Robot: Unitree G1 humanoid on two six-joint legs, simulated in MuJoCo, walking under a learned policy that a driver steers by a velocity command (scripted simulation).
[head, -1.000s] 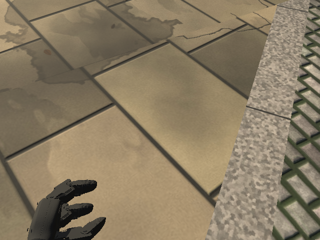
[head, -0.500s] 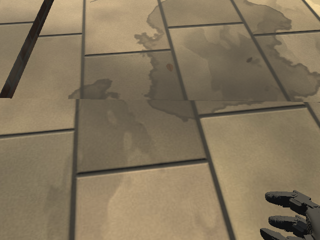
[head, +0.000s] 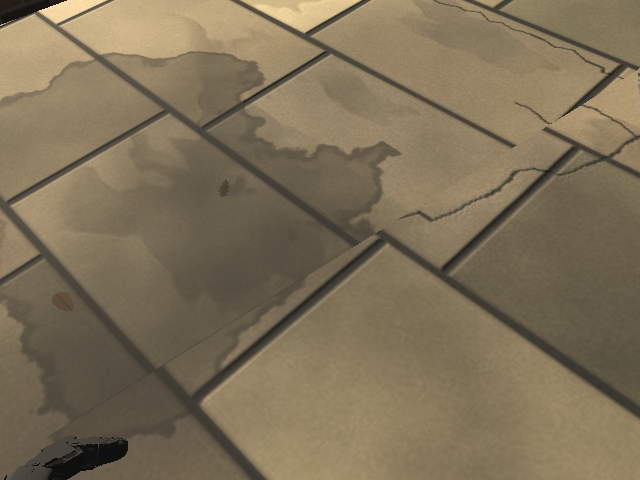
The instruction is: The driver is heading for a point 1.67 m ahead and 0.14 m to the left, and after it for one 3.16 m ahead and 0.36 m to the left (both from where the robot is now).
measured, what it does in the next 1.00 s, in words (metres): walks ahead, turning left: right foot, then left foot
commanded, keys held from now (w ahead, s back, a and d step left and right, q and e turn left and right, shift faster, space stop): e+shift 0.14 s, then q+shift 0.80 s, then shift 0.04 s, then e+shift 0.02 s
